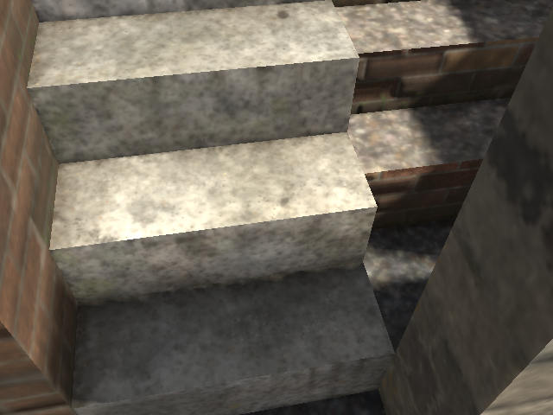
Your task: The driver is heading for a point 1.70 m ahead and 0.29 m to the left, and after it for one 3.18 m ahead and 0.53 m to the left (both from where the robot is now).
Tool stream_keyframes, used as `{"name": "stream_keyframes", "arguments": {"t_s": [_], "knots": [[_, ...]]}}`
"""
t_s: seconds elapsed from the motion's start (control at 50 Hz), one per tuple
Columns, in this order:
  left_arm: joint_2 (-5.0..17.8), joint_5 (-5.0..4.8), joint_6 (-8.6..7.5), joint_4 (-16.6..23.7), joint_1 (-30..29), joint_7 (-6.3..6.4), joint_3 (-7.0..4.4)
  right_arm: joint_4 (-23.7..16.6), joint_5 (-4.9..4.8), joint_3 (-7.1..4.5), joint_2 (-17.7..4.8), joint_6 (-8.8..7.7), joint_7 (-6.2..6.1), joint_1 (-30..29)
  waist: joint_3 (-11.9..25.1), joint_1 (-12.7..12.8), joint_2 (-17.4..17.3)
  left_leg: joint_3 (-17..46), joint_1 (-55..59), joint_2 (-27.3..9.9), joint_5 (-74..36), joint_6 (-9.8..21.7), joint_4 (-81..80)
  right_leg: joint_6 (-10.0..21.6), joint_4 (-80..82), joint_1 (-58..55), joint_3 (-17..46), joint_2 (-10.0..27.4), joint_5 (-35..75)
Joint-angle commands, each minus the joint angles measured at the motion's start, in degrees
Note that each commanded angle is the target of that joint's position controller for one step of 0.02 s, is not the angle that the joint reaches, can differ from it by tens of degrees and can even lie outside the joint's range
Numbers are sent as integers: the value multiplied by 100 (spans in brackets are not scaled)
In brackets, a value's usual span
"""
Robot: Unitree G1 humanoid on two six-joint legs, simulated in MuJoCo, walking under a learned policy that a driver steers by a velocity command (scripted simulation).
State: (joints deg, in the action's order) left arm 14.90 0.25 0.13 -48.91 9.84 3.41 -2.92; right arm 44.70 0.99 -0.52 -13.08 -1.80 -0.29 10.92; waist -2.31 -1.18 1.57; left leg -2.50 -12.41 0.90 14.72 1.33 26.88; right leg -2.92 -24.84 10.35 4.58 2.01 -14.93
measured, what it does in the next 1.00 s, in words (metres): stands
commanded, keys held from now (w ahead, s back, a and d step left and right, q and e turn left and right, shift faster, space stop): no key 0.90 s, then w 0.10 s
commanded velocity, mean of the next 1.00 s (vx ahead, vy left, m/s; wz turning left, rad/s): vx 0.01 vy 0.00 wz -0.02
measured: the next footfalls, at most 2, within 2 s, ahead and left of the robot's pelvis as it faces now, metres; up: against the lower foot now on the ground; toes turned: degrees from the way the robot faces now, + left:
left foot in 1.56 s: +0.23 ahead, +0.12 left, +0.00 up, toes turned -2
right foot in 1.76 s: +0.19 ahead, -0.10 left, +0.00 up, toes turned +4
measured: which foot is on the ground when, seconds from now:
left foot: down 0.00-1.00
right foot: down 0.00-1.00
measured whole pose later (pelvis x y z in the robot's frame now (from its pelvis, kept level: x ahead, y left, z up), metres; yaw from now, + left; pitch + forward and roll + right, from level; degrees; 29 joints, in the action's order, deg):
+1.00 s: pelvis +0.00 -0.01 +0.01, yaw +0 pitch -1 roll +0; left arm 14.4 1.5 -0.8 -67.0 10.2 3.0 -1.5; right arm 56.8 -0.1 0.9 -14.2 -1.1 -1.0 10.4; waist -1.1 -1.0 1.1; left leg -1.5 -8.7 0.6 11.4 1.0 20.8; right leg -2.3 -20.7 7.4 4.1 1.7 -12.6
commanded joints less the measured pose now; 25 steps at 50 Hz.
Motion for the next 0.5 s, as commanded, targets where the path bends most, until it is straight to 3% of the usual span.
{"name": "stream_keyframes", "arguments": {"t_s": [0.02,0.04,0.06,0.08,0.16,0.34,0.5], "knots": [[917,-79,-33,64,150,6,-243,-351,81,-240,-1012,-256,80,-14,683,2,109,470,198,-420,-1004,-90,-662,558,108,-638,261,280,1690],[664,-17,-43,21,87,-22,-174,-354,38,-231,-961,-226,59,-252,557,52,46,424,330,-391,-916,-94,-545,465,274,-415,262,242,1425],[616,40,-65,-29,-10,-25,-157,-327,4,-201,-830,-165,15,-316,514,22,83,397,425,-402,-903,-49,-504,372,378,-277,258,225,1325],[602,38,-92,-81,-69,-29,-148,-299,-6,-190,-807,-91,-16,-313,325,-12,166,406,380,-393,-916,-25,-511,309,444,-165,258,193,1276],[646,12,-108,-320,-82,-82,-143,-144,10,-201,-880,-6,-50,-245,174,-43,188,395,343,-427,-828,25,-587,306,508,-140,263,149,1132],[704,20,-103,-775,-140,-52,-122,189,-2,-168,-951,-12,-38,-351,152,-3,-125,374,375,-451,-683,-52,-677,342,618,-165,240,106,956],[651,15,-108,-1115,-133,-49,-88,427,-19,-113,-1005,-24,-57,-357,150,10,-164,406,374,-471,-607,-41,-735,321,664,-123,168,59,879]]}}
